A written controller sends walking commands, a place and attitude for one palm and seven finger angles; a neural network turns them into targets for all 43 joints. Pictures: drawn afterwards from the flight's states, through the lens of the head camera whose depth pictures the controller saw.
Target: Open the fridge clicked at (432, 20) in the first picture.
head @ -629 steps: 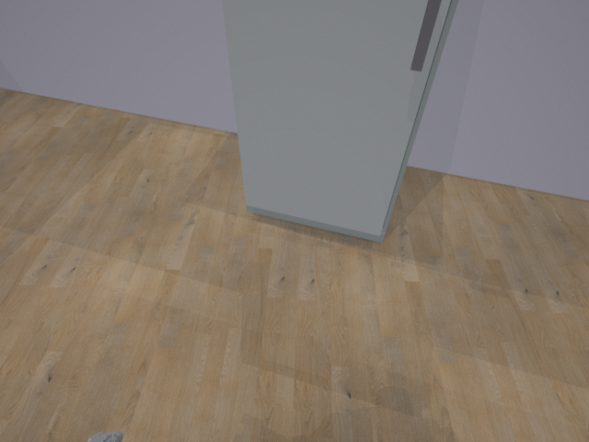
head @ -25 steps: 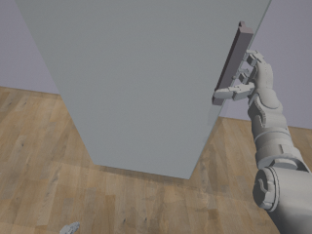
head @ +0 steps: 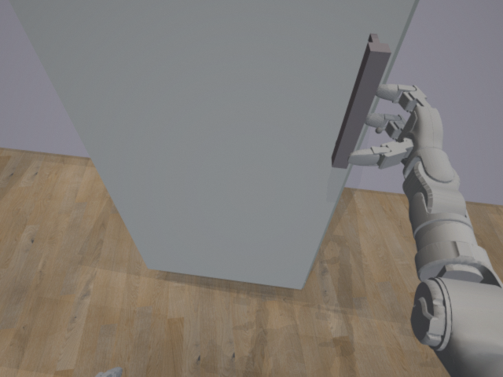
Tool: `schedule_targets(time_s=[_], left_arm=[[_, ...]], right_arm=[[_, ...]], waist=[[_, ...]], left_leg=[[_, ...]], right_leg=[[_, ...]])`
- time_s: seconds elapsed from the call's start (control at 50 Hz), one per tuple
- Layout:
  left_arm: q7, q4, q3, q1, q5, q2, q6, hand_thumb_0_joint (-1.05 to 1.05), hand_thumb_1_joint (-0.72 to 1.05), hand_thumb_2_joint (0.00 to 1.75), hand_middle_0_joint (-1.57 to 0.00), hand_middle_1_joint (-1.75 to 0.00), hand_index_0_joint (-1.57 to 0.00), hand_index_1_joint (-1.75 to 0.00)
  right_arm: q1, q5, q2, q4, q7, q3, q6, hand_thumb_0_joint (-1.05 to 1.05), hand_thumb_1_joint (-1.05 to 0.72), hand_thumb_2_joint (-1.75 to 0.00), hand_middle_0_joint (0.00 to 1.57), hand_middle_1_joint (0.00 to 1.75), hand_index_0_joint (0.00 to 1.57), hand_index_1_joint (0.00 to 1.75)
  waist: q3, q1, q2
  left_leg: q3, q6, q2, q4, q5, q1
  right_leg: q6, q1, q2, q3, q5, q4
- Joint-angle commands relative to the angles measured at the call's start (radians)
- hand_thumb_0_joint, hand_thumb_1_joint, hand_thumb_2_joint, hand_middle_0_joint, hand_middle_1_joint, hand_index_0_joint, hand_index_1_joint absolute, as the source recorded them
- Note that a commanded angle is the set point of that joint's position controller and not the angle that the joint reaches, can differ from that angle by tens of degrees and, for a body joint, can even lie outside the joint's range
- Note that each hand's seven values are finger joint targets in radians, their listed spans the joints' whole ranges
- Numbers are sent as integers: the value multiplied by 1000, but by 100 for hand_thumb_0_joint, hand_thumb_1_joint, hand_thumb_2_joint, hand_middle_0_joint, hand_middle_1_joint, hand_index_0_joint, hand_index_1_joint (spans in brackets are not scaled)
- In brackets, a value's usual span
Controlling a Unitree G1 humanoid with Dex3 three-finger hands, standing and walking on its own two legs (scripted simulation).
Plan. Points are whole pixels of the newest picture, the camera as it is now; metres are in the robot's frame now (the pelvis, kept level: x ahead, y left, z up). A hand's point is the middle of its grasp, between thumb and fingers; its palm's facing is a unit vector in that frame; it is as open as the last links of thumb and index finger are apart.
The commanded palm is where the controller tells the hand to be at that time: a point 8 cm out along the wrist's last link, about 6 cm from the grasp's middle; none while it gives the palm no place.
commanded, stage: slide the fingers in behind the handle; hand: right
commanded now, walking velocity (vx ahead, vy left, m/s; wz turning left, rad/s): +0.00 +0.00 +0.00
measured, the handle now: (354, 107) +0.52 -0.10 +0.18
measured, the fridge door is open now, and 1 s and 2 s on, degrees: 0 0 0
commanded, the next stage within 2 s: grip the handle and tug to test in 1.40 s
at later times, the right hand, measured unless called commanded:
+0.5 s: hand (364, 126) +0.46 -0.11 +0.19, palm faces +0.00 +1.00 +0.01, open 14.0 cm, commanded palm +0.43 -0.16 +0.18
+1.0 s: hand (345, 123) +0.47 -0.08 +0.18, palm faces +0.02 +1.00 +0.00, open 14.0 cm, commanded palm +0.44 -0.13 +0.18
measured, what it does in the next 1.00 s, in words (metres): stands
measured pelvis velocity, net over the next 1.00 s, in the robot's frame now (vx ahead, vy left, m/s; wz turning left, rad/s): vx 0.00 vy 0.01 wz -0.01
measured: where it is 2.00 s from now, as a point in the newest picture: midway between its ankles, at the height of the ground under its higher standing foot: outside the picture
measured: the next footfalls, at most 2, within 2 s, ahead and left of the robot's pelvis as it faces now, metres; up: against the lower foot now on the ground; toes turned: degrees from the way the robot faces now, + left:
none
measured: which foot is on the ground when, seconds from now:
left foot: down 0.00-1.00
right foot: down 0.00-1.00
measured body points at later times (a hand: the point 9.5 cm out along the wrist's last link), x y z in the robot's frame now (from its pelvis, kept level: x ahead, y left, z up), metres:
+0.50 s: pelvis +0.00 +0.00 +0.00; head +0.02 +0.00 +0.45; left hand +0.08 +0.25 -0.12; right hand +0.45 -0.16 +0.19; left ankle -0.01 +0.13 -0.73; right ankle +0.01 -0.12 -0.73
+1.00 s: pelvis +0.00 +0.01 +0.00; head +0.02 +0.02 +0.45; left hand +0.08 +0.26 -0.12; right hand +0.46 -0.14 +0.19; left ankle -0.01 +0.13 -0.73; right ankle +0.01 -0.12 -0.73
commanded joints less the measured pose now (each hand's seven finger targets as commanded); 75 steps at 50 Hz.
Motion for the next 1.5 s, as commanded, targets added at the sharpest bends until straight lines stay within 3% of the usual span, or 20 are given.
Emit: schedule_targets(time_s=[0.0, 0.04, 0.16, 0.26, 0.42, 0.46, 0.5, 0.56, 0.6, 0.66, 0.7, 0.76, 0.8, 0.92, 1.0, 1.08, 1.2, 1.36, 1.4, 1.48], left_arm=[[7, -107, 44, 1, 5, 132, -56, 0, 90, 90, -20, -30, -20, -30], [1, -109, 42, -11, 7, 121, -63, 0, 90, 90, -20, -30, -20, -30], [-4, -110, 36, -16, 8, 123, -57, 0, 90, 90, -20, -30, -20, -30], [-3, -121, 38, -21, 13, 118, -56, 0, 90, 90, -20, -30, -20, -30], [-9, -121, 41, -35, 7, 110, -59, 0, 90, 90, -20, -30, -20, -30], [-10, -114, 42, -37, 8, 108, -59, 0, 90, 90, -20, -30, -20, -30], [-5, -112, 42, -31, 14, 117, -55, 0, 90, 90, -20, -30, -20, -30], [-6, -111, 38, -42, 10, 105, -53, 0, 90, 90, -20, -30, -20, -30], [-1, -104, 41, -31, 14, 114, -50, 0, 90, 90, -20, -30, -20, -30], [-3, -106, 37, -41, 12, 102, -59, 0, 90, 90, -20, -30, -20, -30], [-2, -101, 39, -30, 15, 109, -58, 0, 90, 90, -20, -30, -20, -30], [-6, -98, 40, -33, 14, 101, -62, 0, 90, 90, -20, -30, -20, -30], [-5, -93, 39, -25, 18, 108, -59, 0, 90, 90, -20, -30, -20, -30], [-11, -96, 41, -27, 21, 101, -62, 0, 90, 90, -20, -30, -20, -30], [-8, -91, 42, -15, 22, 106, -57, 0, 90, 90, -20, -30, -20, -30], [-11, -97, 42, -26, 17, 96, -59, 0, 90, 90, -20, -30, -20, -30], [-10, -96, 46, -25, 18, 102, -60, 0, 90, 90, -20, -30, -20, -30], [-9, -95, 44, -43, 16, 93, -59, 0, 90, 90, -20, -30, -20, -30], [-9, -99, 46, -36, 19, 99, -57, 0, 90, 90, -20, -30, -20, -30], [-14, -106, 46, -56, 15, 88, -56, 0, 90, 90, -20, -30, -20, -30]], right_arm=[[-575, 3, -172, -245, -24, -19, -75, 0, 50, -30, 30, 120, 30, 120], [-587, -2, -125, -268, -34, 11, -82, 0, 50, -30, 30, 120, 30, 120], [-532, -10, -135, -204, -52, -12, -59, 0, 50, -30, 30, 120, 30, 120], [-557, -16, -144, -244, -70, -26, -72, 0, 50, -30, 30, 120, 30, 120], [-515, -3, -44, -298, -69, 46, -49, 0, 50, -30, 30, 120, 30, 120], [-519, -2, -38, -300, -81, 43, -36, 0, 50, -30, 30, 120, 30, 120], [-481, -5, -72, -279, -92, 14, -29, 0, 50, -30, 30, 120, 30, 120], [-529, -18, -30, -289, -92, 61, -31, 0, 50, -30, 30, 120, 30, 120], [-539, -17, -72, -267, -96, 30, -35, 0, 50, -30, 30, 120, 30, 120], [-581, -9, -4, -285, -93, 79, -41, 0, 50, -30, 30, 120, 30, 120], [-559, -11, -30, -246, -101, 57, -43, 0, 50, -30, 30, 120, 30, 120], [-597, -14, -5, -269, -111, 74, -55, 0, 50, -30, 30, 120, 30, 120], [-576, -18, -30, -228, -120, 54, -54, 0, 50, -30, 30, 120, 30, 120], [-617, -26, 12, -224, -136, 82, -69, 0, 50, -30, 30, 120, 30, 120], [-594, -27, -30, -207, -127, 51, -76, 0, 50, -30, 30, 120, 30, 120], [-601, -25, 8, -246, -120, 82, -80, 0, 50, -30, 30, 120, 30, 120], [-573, -20, 1, -281, -128, 75, -72, 0, 50, -30, 30, 120, 30, 120], [-572, -21, 37, -298, -130, 99, -55, 0, 50, -30, 30, 120, 30, 120], [-547, -20, 21, -311, -134, 85, -55, 0, 50, -30, 30, 120, 30, 120], [-521, -18, 77, -355, -129, 126, -43, 0, 50, -30, 30, 120, 30, 120]], waist=[[-320, 18, 39], [-352, 15, -3], [-297, 2, 51], [-334, -1, 47], [-339, -2, 17], [-320, -3, 28], [-311, -7, 104], [-286, 5, 40], [-291, 7, 96], [-315, 13, 15], [-307, 9, 75], [-329, 9, 31], [-321, 8, 83], [-335, 18, 83], [-335, 13, 108], [-347, 9, 37], [-353, 6, 90], [-337, 6, 39], [-357, -1, 78], [-366, -4, 44]], left_leg=[[15, 29, -37, -60, 252, 33], [16, 31, -38, -48, 274, 26], [20, 31, -38, -45, 275, 34], [16, 31, -37, -40, 292, 53], [22, 32, -40, -43, 322, 49], [23, 32, -42, -49, 307, 45], [23, 28, -40, -57, 306, 75], [18, 30, -37, -61, 283, 46], [17, 27, -35, -69, 268, 63], [17, 31, -37, -62, 274, 37], [19, 29, -37, -63, 275, 55], [17, 30, -37, -55, 289, 43], [20, 29, -37, -58, 279, 58], [14, 25, -37, -52, 302, 54], [11, 23, -34, -58, 313, 79], [13, 29, -37, -51, 327, 66], [19, 27, -39, -53, 350, 91], [17, 28, -39, -57, 353, 70], [20, 29, -38, -53, 378, 100], [25, 31, -41, -46, 408, 91]], right_leg=[[-40, 217, 31, 27, 195, -46], [-34, 247, 32, 28, 219, -44], [-32, 191, 31, 24, 208, -51], [-33, 204, 31, 19, 224, -46], [-29, 240, 29, 21, 266, -43], [-29, 235, 31, 22, 249, -49], [-36, 204, 30, 19, 239, -55], [-35, 210, 36, 16, 211, -58], [-38, 198, 36, 20, 196, -59], [-32, 235, 37, 20, 206, -54], [-35, 213, 37, 23, 207, -55], [-32, 232, 40, 22, 218, -51], [-34, 209, 39, 25, 210, -54], [-37, 211, 42, 19, 213, -50], [-40, 192, 44, 14, 209, -49], [-35, 224, 44, 12, 229, -48], [-38, 232, 41, 15, 257, -52], [-35, 252, 42, 9, 263, -54], [-38, 251, 42, 11, 292, -52], [-32, 285, 39, 10, 333, -49]])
